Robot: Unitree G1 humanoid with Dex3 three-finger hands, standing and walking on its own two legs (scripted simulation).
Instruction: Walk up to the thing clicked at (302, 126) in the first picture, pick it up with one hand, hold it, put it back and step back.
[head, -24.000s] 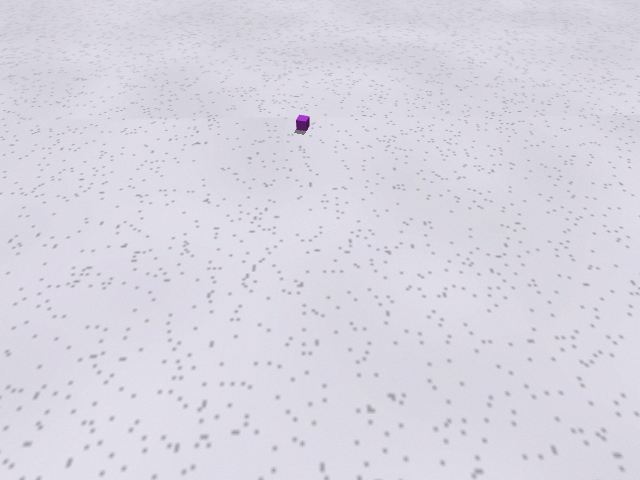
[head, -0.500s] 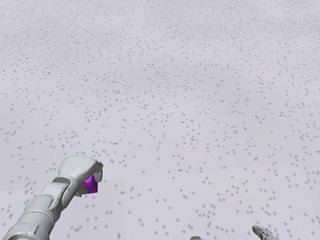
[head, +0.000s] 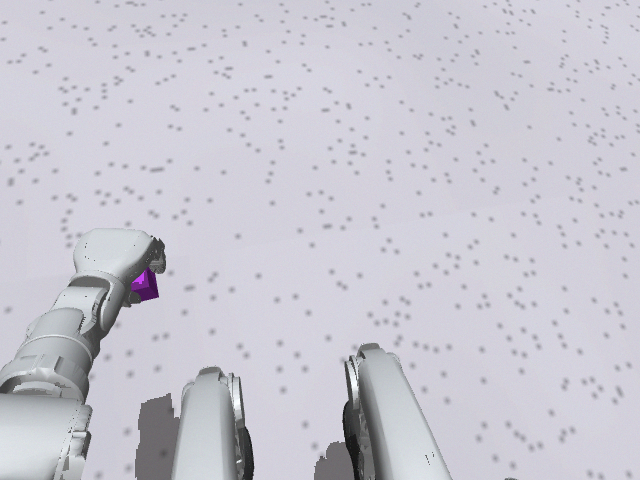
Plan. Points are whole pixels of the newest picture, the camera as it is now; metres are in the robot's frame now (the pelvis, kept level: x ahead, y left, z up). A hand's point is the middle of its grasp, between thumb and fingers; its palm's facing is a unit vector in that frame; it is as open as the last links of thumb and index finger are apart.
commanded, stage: crouch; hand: left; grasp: from above
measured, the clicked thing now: (130, 278) +0.44 +0.23 -0.19
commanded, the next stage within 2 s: lower in 1.18 s
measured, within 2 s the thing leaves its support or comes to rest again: neither
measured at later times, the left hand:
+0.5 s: hand (154, 292) +0.45 +0.22 -0.29, palm faces -0.47 +0.07 -0.88, open 6.0 cm
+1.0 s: hand (165, 295) +0.46 +0.22 -0.35, palm faces -0.49 +0.07 -0.87, open 6.4 cm
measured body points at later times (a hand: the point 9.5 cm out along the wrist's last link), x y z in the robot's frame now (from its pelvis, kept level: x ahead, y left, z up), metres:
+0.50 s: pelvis +0.00 +0.00 -0.12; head +0.23 +0.04 +0.26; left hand +0.47 +0.22 -0.24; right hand +0.06 -0.29 -0.24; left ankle +0.07 +0.12 -0.50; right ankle +0.08 -0.15 -0.50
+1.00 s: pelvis -0.01 -0.01 -0.18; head +0.23 +0.04 +0.20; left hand +0.48 +0.21 -0.30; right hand +0.00 -0.29 -0.28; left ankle +0.07 +0.12 -0.50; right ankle +0.08 -0.15 -0.50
